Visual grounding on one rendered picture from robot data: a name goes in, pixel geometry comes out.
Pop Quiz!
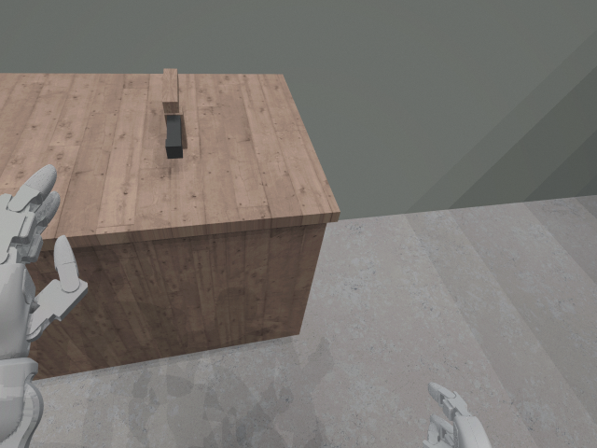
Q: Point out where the robot left forearm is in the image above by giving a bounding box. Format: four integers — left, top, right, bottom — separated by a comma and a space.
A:
0, 357, 44, 448

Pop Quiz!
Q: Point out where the counter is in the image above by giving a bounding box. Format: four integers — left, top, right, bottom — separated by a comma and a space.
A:
0, 68, 340, 381

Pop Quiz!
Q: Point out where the robot left hand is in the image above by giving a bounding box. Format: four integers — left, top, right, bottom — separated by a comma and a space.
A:
0, 164, 88, 360

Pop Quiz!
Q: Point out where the robot right hand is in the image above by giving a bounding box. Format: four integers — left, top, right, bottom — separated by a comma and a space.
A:
423, 382, 492, 448

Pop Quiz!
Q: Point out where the tap lever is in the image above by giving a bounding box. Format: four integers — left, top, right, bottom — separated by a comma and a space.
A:
165, 115, 183, 159

